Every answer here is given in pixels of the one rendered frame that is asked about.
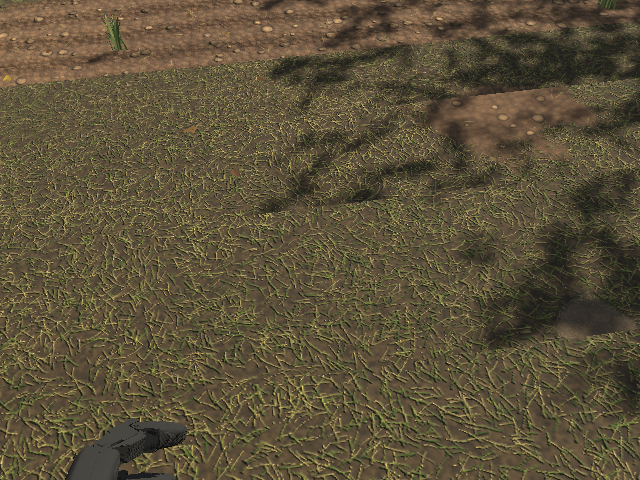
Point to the robot left hand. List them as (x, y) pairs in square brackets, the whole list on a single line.
[(123, 443)]

